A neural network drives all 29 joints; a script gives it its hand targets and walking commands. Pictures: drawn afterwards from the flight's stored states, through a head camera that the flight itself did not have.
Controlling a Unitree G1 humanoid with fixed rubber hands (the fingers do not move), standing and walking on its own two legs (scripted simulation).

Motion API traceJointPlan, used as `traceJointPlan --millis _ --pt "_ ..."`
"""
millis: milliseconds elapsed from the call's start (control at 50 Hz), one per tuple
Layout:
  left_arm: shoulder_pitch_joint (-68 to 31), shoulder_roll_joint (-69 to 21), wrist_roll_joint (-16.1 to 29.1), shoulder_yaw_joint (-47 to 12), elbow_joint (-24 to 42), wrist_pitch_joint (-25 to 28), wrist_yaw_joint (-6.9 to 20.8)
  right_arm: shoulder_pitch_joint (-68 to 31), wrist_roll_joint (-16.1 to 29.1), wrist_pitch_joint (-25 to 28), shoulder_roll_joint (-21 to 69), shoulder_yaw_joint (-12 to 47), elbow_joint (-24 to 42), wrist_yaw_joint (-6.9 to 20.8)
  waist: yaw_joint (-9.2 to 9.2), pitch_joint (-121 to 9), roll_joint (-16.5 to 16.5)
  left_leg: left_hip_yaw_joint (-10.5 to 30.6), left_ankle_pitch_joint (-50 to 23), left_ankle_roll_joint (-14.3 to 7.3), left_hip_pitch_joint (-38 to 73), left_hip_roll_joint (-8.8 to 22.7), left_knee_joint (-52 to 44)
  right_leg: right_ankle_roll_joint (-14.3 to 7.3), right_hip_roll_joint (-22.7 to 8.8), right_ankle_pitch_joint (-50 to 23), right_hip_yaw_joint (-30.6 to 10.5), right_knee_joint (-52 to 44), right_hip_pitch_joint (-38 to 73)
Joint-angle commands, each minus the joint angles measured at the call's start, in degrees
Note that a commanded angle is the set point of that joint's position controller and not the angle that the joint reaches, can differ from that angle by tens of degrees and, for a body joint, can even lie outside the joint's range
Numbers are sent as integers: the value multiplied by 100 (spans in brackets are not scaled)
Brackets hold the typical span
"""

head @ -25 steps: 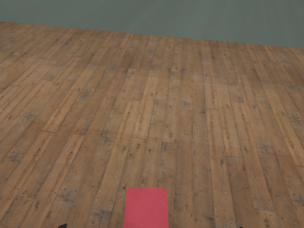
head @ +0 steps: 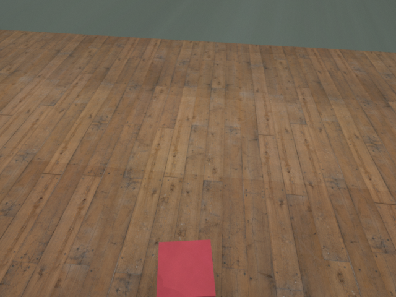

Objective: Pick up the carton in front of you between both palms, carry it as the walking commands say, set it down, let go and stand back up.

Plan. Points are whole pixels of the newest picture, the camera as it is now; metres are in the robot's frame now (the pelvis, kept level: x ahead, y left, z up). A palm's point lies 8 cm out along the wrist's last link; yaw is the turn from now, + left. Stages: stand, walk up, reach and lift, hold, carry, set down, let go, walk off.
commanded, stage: stand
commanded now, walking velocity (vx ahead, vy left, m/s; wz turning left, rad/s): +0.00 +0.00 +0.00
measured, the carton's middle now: (185, 276) +0.33 +0.04 -0.63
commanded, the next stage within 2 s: none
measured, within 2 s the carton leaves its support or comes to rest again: neither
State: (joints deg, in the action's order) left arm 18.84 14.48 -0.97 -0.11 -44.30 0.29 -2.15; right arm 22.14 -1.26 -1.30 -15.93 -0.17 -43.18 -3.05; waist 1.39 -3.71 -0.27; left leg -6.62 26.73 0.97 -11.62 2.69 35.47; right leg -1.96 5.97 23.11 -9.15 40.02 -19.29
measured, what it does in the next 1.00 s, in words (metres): stands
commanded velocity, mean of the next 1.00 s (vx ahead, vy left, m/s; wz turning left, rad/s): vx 0.00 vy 0.00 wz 0.00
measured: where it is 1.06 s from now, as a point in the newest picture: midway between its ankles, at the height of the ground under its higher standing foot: outside the picture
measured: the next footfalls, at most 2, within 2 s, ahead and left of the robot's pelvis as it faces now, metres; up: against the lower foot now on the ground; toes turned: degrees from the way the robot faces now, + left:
none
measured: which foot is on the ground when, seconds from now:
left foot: down 0.00-1.00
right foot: down 0.00-1.00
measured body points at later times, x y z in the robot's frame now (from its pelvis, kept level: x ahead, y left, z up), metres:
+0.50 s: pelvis -0.01 +0.00 +0.01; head -0.01 +0.00 +0.46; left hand +0.05 +0.26 -0.12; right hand -0.02 -0.26 -0.14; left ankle -0.09 +0.12 -0.72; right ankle -0.03 -0.11 -0.72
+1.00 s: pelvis -0.03 +0.01 +0.01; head -0.03 +0.01 +0.46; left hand +0.00 +0.25 -0.14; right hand -0.07 -0.23 -0.14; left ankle -0.09 +0.12 -0.72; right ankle -0.03 -0.11 -0.72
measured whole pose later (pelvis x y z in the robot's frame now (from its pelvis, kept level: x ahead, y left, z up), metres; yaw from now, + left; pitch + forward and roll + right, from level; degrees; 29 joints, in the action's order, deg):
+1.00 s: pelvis -0.03 +0.01 +0.01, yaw -2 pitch -1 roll +1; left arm 17.9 10.3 -0.6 -1.1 -57.3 -0.7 -2.8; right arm 22.2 -1.3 -1.6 -11.9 0.1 -59.5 -2.7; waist 1.1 0.6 -0.5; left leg -8.6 22.1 -0.4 -6.9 1.7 29.8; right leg -0.3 4.6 17.7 -10.5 34.0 -15.1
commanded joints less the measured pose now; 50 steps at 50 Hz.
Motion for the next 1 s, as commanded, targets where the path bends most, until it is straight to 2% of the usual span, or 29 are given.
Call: traceJointPlan --millis 0,980 --pt "174 676 3 159 232 45 -21 329 -5 34 -639 -159 171 -14 6 254 95 292 -1702 -185 287 295 -410 -183 -562 -2734 -473 -588 -245" --pt "207 101 41 1 -1237 -69 -86 511 -10 -12 -106 -62 -1643 24 -25 797 78 296 -1510 -335 613 382 -1098 -90 -615 -2286 -423 -1102 -85"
